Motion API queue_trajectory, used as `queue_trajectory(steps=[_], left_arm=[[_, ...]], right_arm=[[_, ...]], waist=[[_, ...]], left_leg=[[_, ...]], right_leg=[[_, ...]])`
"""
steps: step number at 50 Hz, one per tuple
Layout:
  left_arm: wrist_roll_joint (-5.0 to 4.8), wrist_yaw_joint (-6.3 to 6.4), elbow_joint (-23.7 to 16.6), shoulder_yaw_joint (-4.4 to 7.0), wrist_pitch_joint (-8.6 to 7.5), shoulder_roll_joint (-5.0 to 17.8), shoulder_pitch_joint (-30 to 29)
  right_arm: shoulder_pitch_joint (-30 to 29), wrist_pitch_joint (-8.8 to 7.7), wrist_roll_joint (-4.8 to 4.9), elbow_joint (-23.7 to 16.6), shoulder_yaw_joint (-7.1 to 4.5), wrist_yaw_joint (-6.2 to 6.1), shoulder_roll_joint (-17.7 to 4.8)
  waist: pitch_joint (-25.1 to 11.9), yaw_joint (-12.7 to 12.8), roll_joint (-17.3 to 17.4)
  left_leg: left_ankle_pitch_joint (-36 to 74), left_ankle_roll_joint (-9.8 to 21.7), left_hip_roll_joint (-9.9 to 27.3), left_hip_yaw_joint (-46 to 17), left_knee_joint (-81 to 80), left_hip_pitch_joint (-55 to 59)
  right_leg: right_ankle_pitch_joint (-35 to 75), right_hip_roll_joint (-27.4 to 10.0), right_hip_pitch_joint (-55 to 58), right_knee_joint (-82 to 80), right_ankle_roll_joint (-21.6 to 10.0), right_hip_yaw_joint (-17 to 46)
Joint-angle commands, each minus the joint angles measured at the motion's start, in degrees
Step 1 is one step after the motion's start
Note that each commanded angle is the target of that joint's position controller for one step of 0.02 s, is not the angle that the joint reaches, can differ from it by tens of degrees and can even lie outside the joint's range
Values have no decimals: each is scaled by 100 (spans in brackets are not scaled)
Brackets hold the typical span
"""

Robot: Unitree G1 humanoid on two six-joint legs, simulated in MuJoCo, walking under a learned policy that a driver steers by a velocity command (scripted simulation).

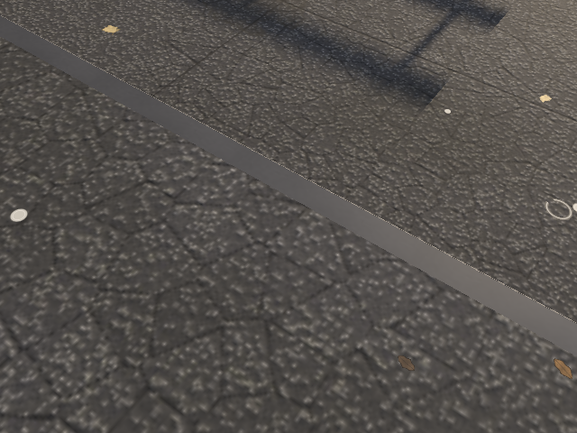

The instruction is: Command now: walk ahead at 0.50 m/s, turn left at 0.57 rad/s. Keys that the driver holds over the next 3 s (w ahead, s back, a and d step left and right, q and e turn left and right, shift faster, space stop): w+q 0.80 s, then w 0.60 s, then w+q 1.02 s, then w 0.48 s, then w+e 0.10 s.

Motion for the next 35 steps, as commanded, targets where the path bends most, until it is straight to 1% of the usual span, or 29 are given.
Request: queue_trajectory(steps=[1, 3, 4, 5, 6, 7, 8, 9, 10, 11, 12, 13, 14, 15, 16, 18, 20, 23, 24, 26, 28, 30, 31, 32, 33, 34, 35], left_arm=[[-41, -27, -558, 40, -81, 377, -716], [-70, -35, -690, 20, -125, 415, -979], [-82, -35, -743, 20, -150, 457, -1021], [-91, -30, -749, 33, -175, 524, -914], [-102, -16, -694, 58, -202, 609, -639], [-113, 23, -560, 108, -233, 731, -167], [-101, 85, -341, 178, -293, 875, 582], [-1, 177, -237, 272, -363, 1200, 1409], [137, 254, -295, 374, -332, 1676, 1844], [46, 216, -281, 409, -232, 1646, 1542], [2, 182, -404, 294, -192, 1033, 1094], [-36, 153, -405, 199, -198, 630, 845], [-17, 145, -371, 159, -212, 504, 748], [-36, 155, -275, 148, -252, 489, 834], [-59, 138, -200, 158, -303, 509, 912], [-117, 87, -93, 188, -414, 547, 1097], [-137, 72, -18, 220, -453, 586, 1198], [-125, 74, 103, 233, -432, 573, 1362], [-122, 72, 132, 237, -425, 578, 1383], [-149, 91, 183, 254, -424, 647, 1447], [-145, 115, 257, 284, -403, 759, 1595], [-142, 140, 350, 308, -344, 850, 1765], [-138, 155, 397, 318, -301, 904, 1830], [-133, 172, 435, 331, -258, 984, 1863], [-132, 189, 469, 350, -210, 1080, 1891], [-141, 200, 477, 357, -154, 1147, 1890], [-141, 190, 407, 337, -114, 1130, 1815]], right_arm=[[402, -46, -24, -249, -200, -46, -891], [512, -32, -69, -262, -206, -76, -929], [502, -31, -88, -287, -215, -98, -966], [414, -33, -99, -332, -227, -125, -1012], [229, -39, -108, -398, -243, -143, -1077], [28, -57, -117, -466, -258, -135, -1147], [-88, -90, -88, -491, -256, -93, -1165], [-68, -143, -24, -573, -185, -28, -914], [276, -164, 139, -787, -45, -26, -306], [611, -114, 37, -822, -68, -43, -620], [406, -24, -74, -652, -103, -66, -825], [34, 2, -110, -661, -87, -8, -769], [-85, 36, -114, -688, -76, 42, -656], [-163, 99, -185, -730, -76, 98, -625], [-149, 169, -205, -716, -61, 143, -574], [-345, 240, -188, -832, -40, 215, -504], [-731, 265, -192, -983, -12, 272, -453], [-1317, 257, -184, -1196, 44, 333, -371], [-1493, 245, -173, -1255, 75, 356, -320], [-1869, 227, -155, -1385, 150, 396, -210], [-2189, 221, -176, -1511, 178, 432, -208], [-2364, 226, -210, -1596, 174, 433, -257], [-2384, 229, -231, -1623, 163, 419, -289], [-2301, 233, -251, -1618, 141, 392, -325], [-2051, 229, -268, -1559, 103, 355, -385], [-1478, 195, -282, -1399, 38, 309, -479], [-499, 141, -333, -1064, -80, 241, -665]], waist=[[-39, -173, 537], [-34, -257, 572], [-38, -238, 603], [-52, -140, 636], [-92, 36, 677], [-246, 268, 697], [-605, 640, 481], [-1272, 984, 10], [-1955, 910, -1039], [-2134, 546, -1530], [-1241, 440, -496], [-657, 456, 20], [-405, 362, -77], [-264, 318, -339], [-223, 283, -415], [-252, 258, -421], [-173, 285, -366], [-10, 369, -321], [24, 393, -311], [103, 462, -320], [178, 541, -302], [222, 593, -303], [206, 584, -316], [117, 524, -358], [-77, 403, -407], [-423, 150, -366], [-976, -282, -106]], left_leg=[[2170, 588, 1374, -1179, -273, 98], [2456, 566, 1458, -1326, -65, 342], [2560, 525, 1519, -1430, 48, 418], [2617, 444, 1568, -1533, 165, 416], [2741, 331, 1581, -1580, 317, 271], [3178, 211, 1520, -1585, 674, 57], [3422, 79, 1251, -1425, 1520, -155], [2599, -70, 856, -1076, 2889, -739], [-686, -257, 118, -356, 4534, -2264], [-1846, -226, 163, -155, 5389, -3017], [-1339, -222, 591, -160, 5710, -3242], [-899, -267, 774, -63, 5515, -3155], [-698, -314, 937, -5, 5259, -3004], [-631, -367, 1045, 36, 5099, -2904], [-561, -401, 1067, 104, 5090, -2815], [-373, -430, 1098, 151, 5024, -2950], [-45, -487, 1182, 188, 4845, -3299], [491, -575, 1248, 335, 4166, -3582], [715, -575, 1256, 417, 3818, -3512], [1039, -525, 1256, 635, 3097, -3252], [975, -413, 1226, 869, 2576, -3040], [664, -267, 1135, 1059, 2228, -2906], [408, -172, 1039, 1154, 2086, -2790], [93, -60, 870, 1271, 1970, -2540], [-207, 67, 652, 1373, 1865, -2171], [-323, 220, 405, 1409, 1647, -1515], [-137, 399, 274, 1259, 1258, -204]], right_leg=[[438, 339, 8, -576, 7, -280], [377, 461, 75, -915, -54, -270], [291, 507, 210, -1095, -104, -225], [179, 544, 495, -1316, -166, -157], [-14, 613, 998, -1547, -246, -137], [-278, 755, 1748, -1689, -342, -177], [-251, 822, 2762, -2023, -471, -232], [-885, 42, 4054, -2230, -713, 503], [-1816, -1546, 5457, -2617, -1101, 2649], [-2059, -1940, 5295, -3098, -1545, 4327], [-2346, -1717, 4544, -3099, -1487, 3524], [-1872, -1365, 3845, -3188, -1377, 2542], [-1255, -1082, 3431, -3335, -1205, 1827], [-690, -906, 3180, -3417, -1137, 1329], [-226, -799, 3057, -3475, -1109, 964], [506, -817, 3107, -3569, -1175, 560], [727, -851, 3219, -3723, -1237, 195], [959, -759, 3342, -3816, -1219, -371], [1010, -702, 3342, -3815, -1180, -568], [1063, -671, 3334, -3806, -1116, -869], [1195, -760, 3478, -3770, -1057, -1052], [1583, -852, 3796, -3587, -996, -1209], [2068, -887, 3969, -3377, -962, -1309], [2966, -901, 4113, -3008, -923, -1437], [3883, -908, 4235, -2438, -892, -1546], [4363, -878, 4201, -1515, -861, -1648], [3826, -743, 3583, -167, -713, -1793]])
Next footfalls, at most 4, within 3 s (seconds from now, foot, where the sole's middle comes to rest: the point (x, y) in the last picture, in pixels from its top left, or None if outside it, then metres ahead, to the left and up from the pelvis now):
0.18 right None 0.29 -0.14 -0.78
0.70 left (212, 432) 0.47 0.15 -0.78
1.26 right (200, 291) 0.83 0.19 -0.78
1.80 left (82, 264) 0.93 0.52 -0.78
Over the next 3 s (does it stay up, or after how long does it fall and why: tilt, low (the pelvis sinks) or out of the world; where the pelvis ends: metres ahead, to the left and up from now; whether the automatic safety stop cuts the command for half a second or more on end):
stays up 1.17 0.91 0.00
